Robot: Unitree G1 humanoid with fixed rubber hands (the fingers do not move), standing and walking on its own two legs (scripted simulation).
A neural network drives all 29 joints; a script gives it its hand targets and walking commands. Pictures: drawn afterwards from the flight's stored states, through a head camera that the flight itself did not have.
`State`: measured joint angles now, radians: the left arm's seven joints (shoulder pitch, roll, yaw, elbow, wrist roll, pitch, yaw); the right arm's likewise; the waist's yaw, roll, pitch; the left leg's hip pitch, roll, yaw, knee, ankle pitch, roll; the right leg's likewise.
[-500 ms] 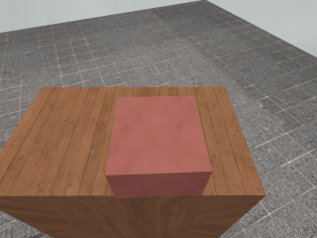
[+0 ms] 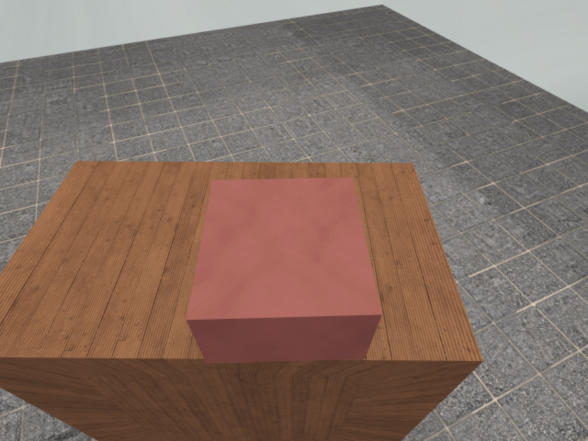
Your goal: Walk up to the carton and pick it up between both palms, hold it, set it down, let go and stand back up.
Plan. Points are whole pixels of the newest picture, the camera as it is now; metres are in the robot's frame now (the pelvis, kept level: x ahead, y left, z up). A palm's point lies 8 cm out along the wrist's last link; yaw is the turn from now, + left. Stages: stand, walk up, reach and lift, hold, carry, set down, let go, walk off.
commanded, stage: stand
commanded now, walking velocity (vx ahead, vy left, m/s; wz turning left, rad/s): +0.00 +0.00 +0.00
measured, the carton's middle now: (284, 264) +0.41 +0.04 -0.03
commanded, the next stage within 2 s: none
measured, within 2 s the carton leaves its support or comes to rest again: neither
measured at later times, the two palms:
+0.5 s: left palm out of the picture -0.03 +0.20 -0.15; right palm out of the picture -0.05 -0.22 -0.15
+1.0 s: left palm out of the picture -0.03 +0.19 -0.15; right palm out of the picture -0.04 -0.24 -0.15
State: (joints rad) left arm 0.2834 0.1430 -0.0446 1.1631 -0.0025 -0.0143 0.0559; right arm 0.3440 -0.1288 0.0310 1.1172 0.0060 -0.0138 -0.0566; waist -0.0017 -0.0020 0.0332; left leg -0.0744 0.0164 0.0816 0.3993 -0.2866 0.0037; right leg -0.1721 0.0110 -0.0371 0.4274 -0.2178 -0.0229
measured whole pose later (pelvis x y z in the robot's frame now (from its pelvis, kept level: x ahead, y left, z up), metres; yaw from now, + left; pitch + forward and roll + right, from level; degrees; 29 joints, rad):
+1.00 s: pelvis +0.00 -0.03 +0.00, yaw +1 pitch -2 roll +0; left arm 0.32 0.13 -0.01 1.13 0.00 -0.02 0.06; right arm 0.35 -0.13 0.03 1.15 0.00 -0.01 -0.06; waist 0.00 0.02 0.04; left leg -0.10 0.06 0.05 0.43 -0.29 -0.04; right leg -0.17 0.05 -0.07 0.40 -0.21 -0.06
